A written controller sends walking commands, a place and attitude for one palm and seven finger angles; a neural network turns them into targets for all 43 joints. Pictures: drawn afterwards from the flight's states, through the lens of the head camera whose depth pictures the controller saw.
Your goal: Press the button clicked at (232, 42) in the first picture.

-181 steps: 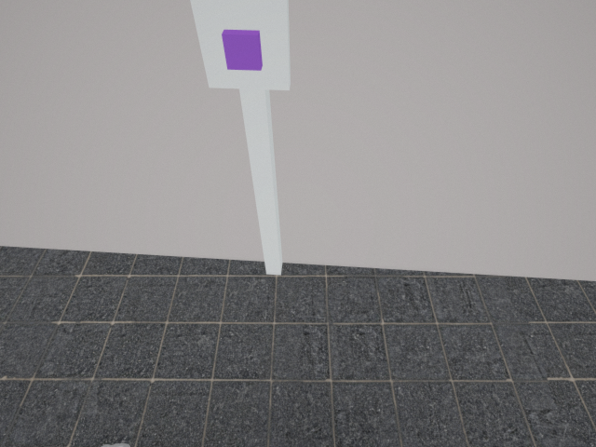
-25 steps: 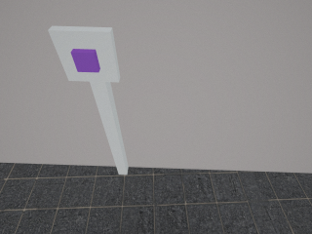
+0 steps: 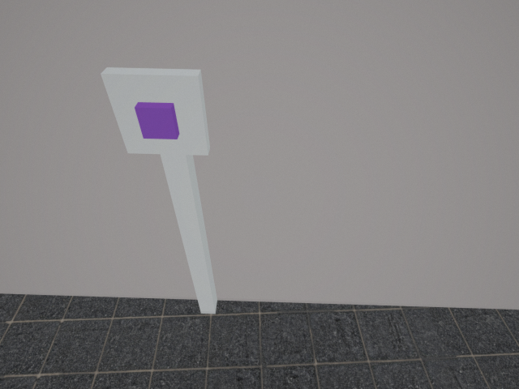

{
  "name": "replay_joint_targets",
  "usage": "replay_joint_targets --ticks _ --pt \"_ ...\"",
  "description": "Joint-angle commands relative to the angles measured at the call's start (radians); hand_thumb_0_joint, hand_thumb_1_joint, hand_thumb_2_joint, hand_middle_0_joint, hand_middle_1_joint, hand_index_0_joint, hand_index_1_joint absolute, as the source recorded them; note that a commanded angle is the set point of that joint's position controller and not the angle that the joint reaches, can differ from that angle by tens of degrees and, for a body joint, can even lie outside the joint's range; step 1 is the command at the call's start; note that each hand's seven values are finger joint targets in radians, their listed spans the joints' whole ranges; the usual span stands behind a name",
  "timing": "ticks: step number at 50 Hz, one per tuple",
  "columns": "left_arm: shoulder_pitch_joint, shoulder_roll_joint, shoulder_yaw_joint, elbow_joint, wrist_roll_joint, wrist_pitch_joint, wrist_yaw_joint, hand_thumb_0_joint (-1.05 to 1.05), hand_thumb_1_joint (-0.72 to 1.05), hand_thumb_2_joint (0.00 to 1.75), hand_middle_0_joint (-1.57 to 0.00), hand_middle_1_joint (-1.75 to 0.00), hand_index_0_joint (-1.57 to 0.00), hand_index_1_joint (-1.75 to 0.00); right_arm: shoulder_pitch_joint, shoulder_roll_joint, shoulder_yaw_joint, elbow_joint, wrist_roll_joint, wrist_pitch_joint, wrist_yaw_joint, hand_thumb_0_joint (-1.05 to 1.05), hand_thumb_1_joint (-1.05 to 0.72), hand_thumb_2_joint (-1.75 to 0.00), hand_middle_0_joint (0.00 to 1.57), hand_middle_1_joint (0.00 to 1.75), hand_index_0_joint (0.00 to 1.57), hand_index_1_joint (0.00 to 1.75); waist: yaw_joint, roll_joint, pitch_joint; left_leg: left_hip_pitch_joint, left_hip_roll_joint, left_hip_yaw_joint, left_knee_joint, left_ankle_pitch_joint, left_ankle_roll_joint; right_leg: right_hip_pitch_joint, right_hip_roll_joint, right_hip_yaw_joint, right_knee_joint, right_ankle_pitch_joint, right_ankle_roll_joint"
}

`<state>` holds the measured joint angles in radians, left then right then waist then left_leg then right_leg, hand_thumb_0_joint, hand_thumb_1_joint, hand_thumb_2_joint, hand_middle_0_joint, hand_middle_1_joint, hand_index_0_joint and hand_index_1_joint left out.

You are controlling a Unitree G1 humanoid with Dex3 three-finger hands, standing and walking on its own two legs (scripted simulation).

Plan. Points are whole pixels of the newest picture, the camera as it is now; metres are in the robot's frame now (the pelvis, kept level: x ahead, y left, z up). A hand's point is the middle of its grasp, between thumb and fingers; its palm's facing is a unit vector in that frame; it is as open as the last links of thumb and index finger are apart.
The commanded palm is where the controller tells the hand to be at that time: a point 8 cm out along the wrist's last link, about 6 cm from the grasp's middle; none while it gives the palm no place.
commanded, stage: look again from close up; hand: left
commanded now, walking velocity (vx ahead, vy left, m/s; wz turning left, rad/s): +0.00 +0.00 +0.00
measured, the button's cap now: (158, 120) +0.57 +0.24 +0.15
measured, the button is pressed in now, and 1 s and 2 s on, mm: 0 0 0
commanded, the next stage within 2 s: shuffle to correct the standing spot in 0.12 s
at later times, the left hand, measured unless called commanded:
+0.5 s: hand out of the picture +0.03 +0.20 -0.17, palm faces +0.01 -0.97 -0.23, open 7.4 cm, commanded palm none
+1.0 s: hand out of the picture +0.13 +0.20 -0.18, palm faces +0.00 -0.98 -0.21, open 7.3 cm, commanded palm none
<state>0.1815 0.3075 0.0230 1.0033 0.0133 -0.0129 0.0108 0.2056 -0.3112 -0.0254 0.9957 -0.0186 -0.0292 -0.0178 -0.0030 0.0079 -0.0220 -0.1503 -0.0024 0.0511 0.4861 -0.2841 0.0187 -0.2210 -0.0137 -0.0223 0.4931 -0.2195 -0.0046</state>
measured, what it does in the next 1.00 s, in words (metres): steps on the spot: right foot, then left foot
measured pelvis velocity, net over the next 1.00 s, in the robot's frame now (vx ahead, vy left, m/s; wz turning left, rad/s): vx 0.08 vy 0.02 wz -0.01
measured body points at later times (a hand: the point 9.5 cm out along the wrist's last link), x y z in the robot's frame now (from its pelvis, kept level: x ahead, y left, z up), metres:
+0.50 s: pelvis +0.01 +0.00 +0.00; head +0.00 +0.00 +0.45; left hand +0.03 +0.25 -0.15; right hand +0.03 -0.26 -0.15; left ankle -0.01 +0.11 -0.74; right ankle +0.03 -0.12 -0.74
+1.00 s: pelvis +0.08 +0.02 -0.01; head +0.09 +0.02 +0.44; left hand +0.13 +0.25 -0.17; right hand +0.04 -0.19 -0.17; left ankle +0.08 +0.13 -0.74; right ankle +0.10 -0.08 -0.74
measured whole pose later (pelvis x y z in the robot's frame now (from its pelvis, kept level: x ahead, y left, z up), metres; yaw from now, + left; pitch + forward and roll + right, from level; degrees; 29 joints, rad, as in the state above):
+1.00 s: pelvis +0.08 +0.02 -0.01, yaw -1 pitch -4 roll -1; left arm 0.22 0.17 0.03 1.05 0.02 -0.01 0.04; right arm 0.33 -0.11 -0.02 1.14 0.01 -0.01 -0.04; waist -0.02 0.01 0.08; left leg -0.21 0.05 0.06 0.62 -0.35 0.00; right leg -0.24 -0.02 -0.16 0.59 -0.29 -0.04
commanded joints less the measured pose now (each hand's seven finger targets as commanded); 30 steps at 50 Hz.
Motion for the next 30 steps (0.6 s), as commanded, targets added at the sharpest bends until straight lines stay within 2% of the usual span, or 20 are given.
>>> replay_joint_targets --ticks 1,6,11,13,15,18,20,22,25,27,28,30 --pt "-0.040 0.181 0.028 -0.064 0.001 -0.020 0.009 0.00 0.90 0.90 -0.20 -0.30 -0.20 -0.30 -0.053 -0.193 -0.033 -0.060 -0.003 -0.014 -0.001 0.00 -0.90 -0.90 0.20 0.30 0.20 0.30 0.001 0.023 0.037 -0.072 0.127 -0.129 -0.151 0.153 0.026 0.036 -0.087 0.103 -0.085 0.140 -0.041" --pt "-0.075 0.203 0.021 -0.066 0.001 -0.019 0.004 0.00 0.90 0.90 -0.20 -0.30 -0.20 -0.30 -0.090 -0.215 -0.027 -0.056 -0.002 -0.009 0.007 0.00 -0.90 -0.90 0.20 0.30 0.20 0.30 -0.002 -0.006 0.023 -0.055 0.126 -0.130 -0.170 0.124 0.021 0.042 -0.094 0.104 -0.112 0.112 -0.035" --pt "-0.086 0.216 0.014 -0.054 0.001 -0.018 0.002 0.00 0.90 0.90 -0.20 -0.30 -0.20 -0.30 -0.105 -0.223 -0.021 -0.041 -0.001 -0.007 0.011 0.00 -0.90 -0.90 0.20 0.30 0.20 0.30 -0.003 -0.006 0.008 -0.040 0.126 -0.129 -0.184 0.112 0.019 0.056 -0.100 0.106 -0.129 0.104 -0.032" --pt "-0.048 0.152 -0.003 -0.030 -0.001 -0.009 0.005 0.00 0.90 0.90 -0.20 -0.30 -0.20 -0.30 -0.077 -0.155 0.000 -0.016 -0.004 0.005 0.015 0.00 -0.90 -0.90 0.20 0.30 0.20 0.30 -0.002 -0.019 -0.002 -0.035 0.116 -0.113 -0.181 0.039 0.006 0.055 -0.105 0.112 -0.148 0.017 -0.023" --pt "-0.001 0.107 -0.013 -0.012 0.003 0.004 0.007 0.00 0.90 0.90 -0.20 -0.30 -0.20 -0.30 -0.032 -0.097 0.015 0.005 -0.007 0.022 0.019 0.00 -0.90 -0.90 0.20 0.30 0.20 0.30 -0.001 -0.040 0.026 -0.063 0.098 -0.095 -0.167 -0.100 -0.002 0.031 -0.104 0.131 -0.167 -0.151 -0.021" --pt "0.035 0.120 -0.006 -0.006 0.006 0.011 0.004 0.00 0.90 0.90 -0.20 -0.30 -0.20 -0.30 -0.001 -0.087 0.017 0.021 -0.010 0.031 0.022 0.00 -0.90 -0.90 0.20 0.30 0.20 0.30 0.005 -0.075 0.100 -0.120 0.065 -0.069 -0.126 -0.183 -0.005 -0.017 -0.117 0.188 -0.210 -0.303 -0.040" --pt "0.063 0.127 0.003 -0.004 0.006 0.009 0.005 0.00 0.90 0.90 -0.20 -0.30 -0.20 -0.30 0.028 -0.074 0.018 0.031 -0.009 0.031 0.021 0.00 -0.90 -0.90 0.20 0.30 0.20 0.30 0.007 -0.110 0.114 -0.146 0.045 -0.042 -0.075 -0.173 -0.007 -0.013 -0.141 0.226 -0.235 -0.348 -0.061" --pt "0.091 0.119 0.010 0.003 0.003 0.005 0.006 0.00 0.90 0.90 -0.20 -0.30 -0.20 -0.30 0.056 -0.055 0.018 0.041 -0.007 0.026 0.018 0.00 -0.90 -0.90 0.20 0.30 0.20 0.30 0.005 -0.102 0.120 -0.139 0.039 -0.021 -0.032 -0.137 -0.007 -0.020 -0.164 0.259 -0.248 -0.349 -0.086" --pt "0.124 0.093 0.017 0.009 0.001 0.000 0.008 0.00 0.90 0.90 -0.20 -0.30 -0.20 -0.30 0.103 -0.028 0.016 0.058 -0.001 0.016 0.014 0.00 -0.90 -0.90 0.20 0.30 0.20 0.30 0.002 -0.080 0.122 -0.133 0.045 -0.022 -0.026 -0.108 0.001 -0.004 -0.156 0.226 -0.199 -0.273 -0.098" --pt "0.139 0.059 0.017 0.015 0.002 -0.002 0.008 0.00 0.90 0.90 -0.20 -0.30 -0.20 -0.30 0.144 -0.013 0.013 0.073 0.002 0.008 0.010 0.00 -0.90 -0.90 0.20 0.30 0.20 0.30 -0.006 -0.031 0.128 -0.099 0.062 -0.040 -0.063 -0.089 0.011 -0.026 -0.123 0.178 -0.140 -0.226 -0.091" --pt "0.139 0.036 0.014 0.017 0.002 -0.001 0.008 0.00 0.90 0.90 -0.20 -0.30 -0.20 -0.30 0.166 -0.015 0.010 0.084 0.003 0.005 0.008 0.00 -0.90 -0.90 0.20 0.30 0.20 0.30 -0.012 0.020 0.137 -0.068 0.086 -0.072 -0.096 -0.069 0.025 -0.052 -0.092 0.130 -0.085 -0.184 -0.076" --pt "0.132 -0.026 0.004 0.014 0.007 -0.004 0.006 0.00 0.90 0.90 -0.20 -0.30 -0.20 -0.30 0.234 -0.045 -0.004 0.111 0.005 -0.002 -0.001 0.00 -0.90 -0.90 0.20 0.30 0.20 0.30 -0.029 0.169 0.132 0.026 0.196 -0.192 -0.175 0.026 0.083 -0.136 -0.008 -0.016 0.106 -0.094 -0.042"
